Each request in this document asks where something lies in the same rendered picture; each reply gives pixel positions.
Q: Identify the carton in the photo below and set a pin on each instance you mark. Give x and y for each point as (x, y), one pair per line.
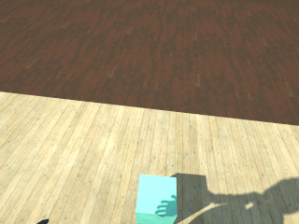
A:
(156, 200)

